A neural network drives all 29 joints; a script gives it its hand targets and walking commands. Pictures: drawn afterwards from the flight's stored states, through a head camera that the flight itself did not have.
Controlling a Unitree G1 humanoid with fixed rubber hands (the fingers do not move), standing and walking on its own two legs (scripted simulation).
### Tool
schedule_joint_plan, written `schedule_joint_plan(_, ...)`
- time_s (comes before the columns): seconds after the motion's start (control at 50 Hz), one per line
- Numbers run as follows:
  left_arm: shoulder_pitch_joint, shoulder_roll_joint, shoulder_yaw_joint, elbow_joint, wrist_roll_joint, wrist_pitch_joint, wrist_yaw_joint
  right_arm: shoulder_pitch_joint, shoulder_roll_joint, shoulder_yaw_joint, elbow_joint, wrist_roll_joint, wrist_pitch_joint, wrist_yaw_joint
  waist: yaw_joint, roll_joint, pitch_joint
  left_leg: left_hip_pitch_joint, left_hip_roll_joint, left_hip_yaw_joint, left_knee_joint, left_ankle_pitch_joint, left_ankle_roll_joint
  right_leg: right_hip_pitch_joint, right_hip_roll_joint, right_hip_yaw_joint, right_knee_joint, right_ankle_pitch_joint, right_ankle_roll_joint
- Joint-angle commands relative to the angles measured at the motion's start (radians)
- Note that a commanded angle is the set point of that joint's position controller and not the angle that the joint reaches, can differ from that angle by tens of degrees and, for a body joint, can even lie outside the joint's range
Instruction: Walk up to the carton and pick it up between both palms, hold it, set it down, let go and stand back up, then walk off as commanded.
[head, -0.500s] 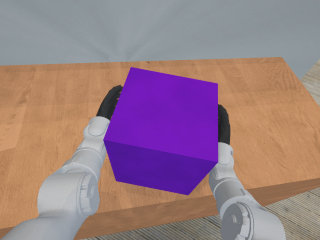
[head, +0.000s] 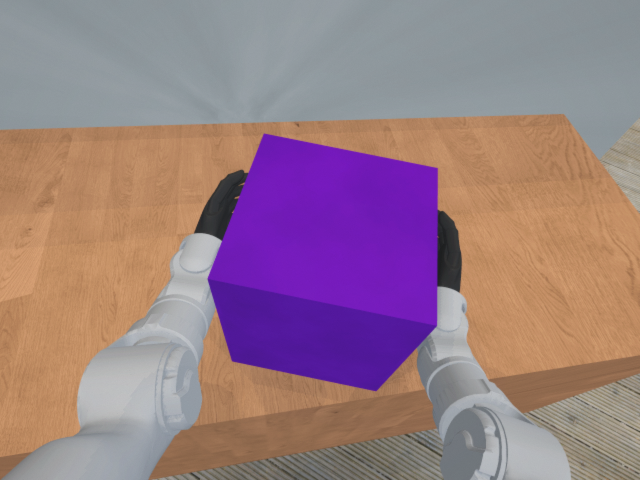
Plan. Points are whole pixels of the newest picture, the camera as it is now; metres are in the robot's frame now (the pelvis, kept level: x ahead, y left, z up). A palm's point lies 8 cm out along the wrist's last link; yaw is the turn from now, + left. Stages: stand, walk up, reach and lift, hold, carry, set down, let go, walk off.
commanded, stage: reach and lift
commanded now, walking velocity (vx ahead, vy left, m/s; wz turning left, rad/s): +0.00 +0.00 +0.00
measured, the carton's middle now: (325, 273) +0.37 -0.02 +0.01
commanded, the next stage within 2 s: none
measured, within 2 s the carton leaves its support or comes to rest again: leaves its support in 0.60 s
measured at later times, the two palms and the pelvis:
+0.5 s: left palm (214, 228) +0.43 +0.12 +0.03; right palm (443, 279) +0.35 -0.17 +0.03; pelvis +0.00 +0.00 +0.00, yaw +0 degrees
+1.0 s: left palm (212, 236) +0.41 +0.12 +0.05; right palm (453, 283) +0.33 -0.17 +0.05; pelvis -0.03 +0.00 +0.00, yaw +0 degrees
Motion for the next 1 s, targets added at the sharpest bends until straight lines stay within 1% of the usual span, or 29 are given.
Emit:
schedule_joint_plan(0.0, -0.391, -0.623, -0.077, 0.077, 0.137, -0.028, -0.128, -0.340, 0.590, 0.251, 0.100, -0.132, -0.011, 0.144, 0.005, 0.146, -0.384, 0.284, -0.022, 0.049, -0.065, 0.343, -0.078, 0.307, 0.003, -0.084, -0.049, 0.349, -0.031)
schedule_joint_plan(0.02, -0.381, -0.605, -0.074, 0.106, 0.145, -0.023, -0.129, -0.350, 0.596, 0.275, 0.101, -0.124, -0.008, 0.152, 0.028, 0.164, -0.383, 0.277, -0.022, 0.050, -0.056, 0.338, -0.075, 0.292, 0.002, -0.079, -0.036, 0.336, -0.035)
schedule_joint_plan(0.04, -0.363, -0.643, -0.098, 0.103, 0.141, -0.022, -0.126, -0.351, 0.597, 0.272, 0.122, -0.134, -0.013, 0.147, -0.002, 0.150, -0.383, 0.295, -0.014, 0.044, -0.047, 0.385, -0.087, 0.258, 0.012, -0.097, -0.038, 0.357, -0.038)
schedule_joint_plan(0.06, -0.409, -0.605, -0.072, 0.141, 0.145, -0.021, -0.127, -0.374, 0.598, 0.274, 0.101, -0.123, -0.009, 0.153, 0.040, 0.160, -0.385, 0.252, -0.023, 0.053, -0.058, 0.340, -0.072, 0.267, 0.002, -0.075, -0.042, 0.349, -0.030)
schedule_joint_plan(0.1, -0.372, -0.639, -0.084, 0.109, 0.162, -0.016, -0.116, -0.347, 0.582, 0.253, 0.133, -0.134, -0.021, 0.149, 0.016, 0.163, -0.373, 0.313, -0.019, 0.046, -0.056, 0.408, -0.091, 0.275, 0.010, -0.094, -0.051, 0.363, -0.034)
schedule_joint_plan(0.14, -0.419, -0.598, -0.068, 0.133, 0.148, -0.024, -0.118, -0.387, 0.600, 0.267, 0.094, -0.127, -0.013, 0.154, 0.047, 0.161, -0.383, 0.262, -0.024, 0.053, -0.056, 0.356, -0.079, 0.280, 0.002, -0.076, -0.046, 0.354, -0.030)
schedule_joint_plan(0.16, -0.384, -0.626, -0.086, 0.109, 0.151, -0.026, -0.119, -0.350, 0.585, 0.244, 0.098, -0.140, -0.023, 0.142, 0.001, 0.137, -0.426, 0.316, -0.019, 0.052, -0.045, 0.388, -0.083, 0.266, 0.005, -0.093, -0.060, 0.382, -0.030)
schedule_joint_plan(0.18, -0.380, -0.636, -0.103, 0.118, 0.136, -0.027, -0.119, -0.354, 0.611, 0.266, 0.102, -0.135, -0.027, 0.138, 0.000, 0.131, -0.418, 0.269, -0.029, 0.061, -0.051, 0.335, -0.072, 0.287, -0.005, -0.079, -0.056, 0.417, -0.023)
schedule_joint_plan(0.2, -0.368, -0.618, -0.080, 0.125, 0.163, -0.029, -0.123, -0.348, 0.615, 0.300, 0.121, -0.128, -0.026, 0.146, 0.037, 0.148, -0.378, 0.254, -0.022, 0.047, -0.058, 0.337, -0.072, 0.300, -0.003, -0.082, -0.037, 0.391, -0.026)
schedule_joint_plan(0.3, -0.416, -0.626, -0.106, 0.090, 0.130, -0.048, -0.110, -0.410, 0.617, 0.317, 0.050, -0.115, -0.074, 0.143, 0.061, 0.141, -0.497, 0.282, -0.028, 0.059, -0.038, 0.429, -0.092, 0.336, 0.008, -0.082, -0.032, 0.462, -0.024)
schedule_joint_plan(0.32, -0.451, -0.667, -0.139, 0.061, 0.121, -0.063, -0.104, -0.428, 0.608, 0.293, 0.055, -0.124, -0.093, 0.134, 0.024, 0.169, -0.562, 0.312, -0.020, 0.046, -0.028, 0.481, -0.108, 0.297, 0.017, -0.099, -0.037, 0.465, -0.030)
schedule_joint_plan(0.34, -0.464, -0.662, -0.164, 0.045, 0.112, -0.083, -0.105, -0.416, 0.613, 0.298, 0.067, -0.128, -0.105, 0.132, 0.026, 0.161, -0.559, 0.331, -0.020, 0.054, -0.011, 0.497, -0.111, 0.292, 0.012, -0.095, -0.044, 0.500, -0.026)
schedule_joint_plan(0.36, -0.462, -0.657, -0.162, 0.029, 0.100, -0.088, -0.095, -0.434, 0.607, 0.340, 0.057, -0.101, -0.120, 0.137, 0.067, 0.166, -0.548, 0.338, -0.019, 0.040, -0.013, 0.532, -0.109, 0.324, 0.013, -0.087, -0.029, 0.507, -0.032)
schedule_joint_plan(0.4, -0.508, -0.641, -0.162, 0.048, 0.103, -0.107, -0.091, -0.431, 0.644, 0.346, 0.094, -0.109, -0.124, 0.133, 0.057, 0.155, -0.574, 0.351, -0.019, 0.044, -0.032, 0.531, -0.109, 0.337, 0.013, -0.091, -0.040, 0.515, -0.019)
schedule_joint_plan(0.42, -0.456, -0.652, -0.170, 0.035, 0.113, -0.107, -0.088, -0.429, 0.616, 0.359, 0.097, -0.092, -0.138, 0.137, 0.087, 0.201, -0.585, 0.359, -0.019, 0.057, -0.013, 0.573, -0.122, 0.325, 0.013, -0.099, -0.035, 0.528, -0.022)
schedule_joint_plan(0.44, -0.486, -0.655, -0.176, 0.035, 0.111, -0.117, -0.075, -0.443, 0.582, 0.326, 0.088, -0.107, -0.149, 0.133, 0.051, 0.182, -0.604, 0.395, -0.012, 0.045, -0.023, 0.560, -0.119, 0.285, 0.021, -0.114, -0.062, 0.480, -0.023)
schedule_joint_plan(0.52, -0.574, -0.683, -0.229, -0.053, 0.093, -0.145, -0.060, -0.465, 0.601, 0.359, 0.096, -0.104, -0.182, 0.141, 0.058, 0.238, -0.631, 0.487, 0.005, 0.031, -0.013, 0.686, -0.141, 0.229, 0.030, -0.126, -0.081, 0.491, -0.029)
schedule_joint_plan(0.54, -0.544, -0.666, -0.224, -0.040, 0.083, -0.152, -0.050, -0.501, 0.570, 0.372, 0.013, -0.085, -0.189, 0.148, 0.084, 0.219, -0.653, 0.471, -0.004, 0.043, -0.029, 0.618, -0.132, 0.253, 0.031, -0.125, -0.095, 0.463, -0.033)
schedule_joint_plan(0.56, -0.554, -0.665, -0.217, -0.016, 0.103, -0.160, -0.049, -0.485, 0.550, 0.329, 0.076, -0.122, -0.191, 0.147, 0.056, 0.208, -0.591, 0.470, -0.004, 0.049, -0.058, 0.598, -0.137, 0.221, 0.033, -0.145, -0.118, 0.424, -0.030)
schedule_joint_plan(0.58, -0.545, -0.686, -0.222, -0.032, 0.097, -0.173, -0.047, -0.501, 0.561, 0.361, 0.041, -0.103, -0.207, 0.149, 0.080, 0.208, -0.591, 0.485, 0.005, 0.043, -0.061, 0.603, -0.134, 0.231, 0.035, -0.141, -0.116, 0.407, -0.037)
schedule_joint_plan(0.74, -0.571, -0.667, -0.260, -0.018, 0.081, -0.182, -0.009, -0.533, 0.453, 0.309, 0.047, -0.103, -0.202, 0.166, 0.054, 0.231, -0.609, 0.416, 0.008, 0.056, -0.116, 0.370, -0.129, 0.160, 0.038, -0.132, -0.150, 0.228, -0.063)
schedule_joint_plan(0.76, -0.581, -0.658, -0.244, -0.033, 0.086, -0.180, -0.004, -0.563, 0.458, 0.323, 0.021, -0.099, -0.199, 0.172, 0.074, 0.205, -0.601, 0.437, 0.008, 0.057, -0.134, 0.346, -0.121, 0.172, 0.045, -0.141, -0.151, 0.219, -0.063)
schedule_joint_plan(0.78, -0.565, -0.659, -0.254, -0.022, 0.089, -0.156, -0.006, -0.512, 0.420, 0.297, 0.074, -0.108, -0.169, 0.171, 0.039, 0.203, -0.530, 0.408, 0.009, 0.053, -0.153, 0.281, -0.121, 0.152, 0.040, -0.134, -0.171, 0.167, -0.063)
schedule_joint_plan(0.8, -0.569, -0.664, -0.240, -0.049, 0.089, -0.153, 0.000, -0.551, 0.454, 0.331, 0.035, -0.080, -0.151, 0.178, 0.086, 0.195, -0.527, 0.404, 0.006, 0.050, -0.168, 0.269, -0.110, 0.181, 0.040, -0.126, -0.168, 0.149, -0.063)
schedule_joint_plan(0.82, -0.632, -0.651, -0.268, -0.109, 0.087, -0.168, 0.000, -0.560, 0.455, 0.306, 0.051, -0.091, -0.161, 0.179, 0.052, 0.208, -0.545, 0.377, -0.005, 0.064, -0.178, 0.211, -0.109, 0.181, 0.032, -0.128, -0.169, 0.149, -0.054)
schedule_joint_plan(0.84, -0.654, -0.643, -0.241, -0.069, 0.097, -0.161, 0.001, -0.585, 0.450, 0.292, 0.067, -0.101, -0.149, 0.174, 0.057, 0.209, -0.524, 0.353, -0.008, 0.072, -0.197, 0.161, -0.104, 0.185, 0.026, -0.129, -0.177, 0.107, -0.058)
schedule_joint_plan(0.86, -0.623, -0.651, -0.238, -0.091, 0.088, -0.164, 0.006, -0.608, 0.472, 0.331, -0.002, -0.098, -0.143, 0.185, 0.086, 0.177, -0.573, 0.388, -0.002, 0.070, -0.199, 0.184, -0.091, 0.208, 0.029, -0.132, -0.172, 0.114, -0.056)
schedule_joint_plan(0.94, -0.575, -0.665, -0.246, -0.038, 0.084, -0.102, 0.016, -0.542, 0.461, 0.330, 0.056, -0.082, -0.056, 0.190, 0.073, 0.183, -0.516, 0.397, -0.008, 0.070, -0.202, 0.168, -0.092, 0.206, 0.024, -0.117, -0.188, 0.074, -0.057)
schedule_joint_plan(0.98, -0.598, -0.693, -0.298, -0.143, 0.038, -0.109, 0.018, -0.579, 0.479, 0.384, -0.019, -0.061, -0.056, 0.197, 0.083, 0.178, -0.633, 0.437, 0.000, 0.054, -0.190, 0.264, -0.105, 0.214, 0.040, -0.128, -0.159, 0.135, -0.060)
